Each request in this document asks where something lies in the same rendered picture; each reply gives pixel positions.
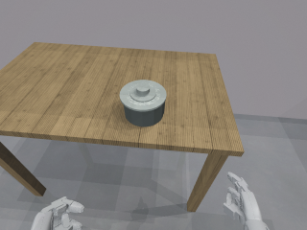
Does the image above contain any pot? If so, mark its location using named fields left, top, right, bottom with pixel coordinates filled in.
left=124, top=102, right=165, bottom=127

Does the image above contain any left robot hand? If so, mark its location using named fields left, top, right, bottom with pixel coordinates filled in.
left=31, top=196, right=84, bottom=230

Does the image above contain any right robot hand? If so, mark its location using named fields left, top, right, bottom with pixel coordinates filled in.
left=224, top=172, right=263, bottom=225

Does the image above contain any lid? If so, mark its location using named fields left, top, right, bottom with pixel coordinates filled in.
left=119, top=80, right=167, bottom=112

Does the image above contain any knob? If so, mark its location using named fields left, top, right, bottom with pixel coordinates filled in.
left=136, top=82, right=150, bottom=95

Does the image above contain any robot right forearm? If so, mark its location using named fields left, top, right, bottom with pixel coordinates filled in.
left=244, top=219, right=270, bottom=230

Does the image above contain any table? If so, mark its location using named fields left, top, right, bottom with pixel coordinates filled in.
left=0, top=42, right=245, bottom=213

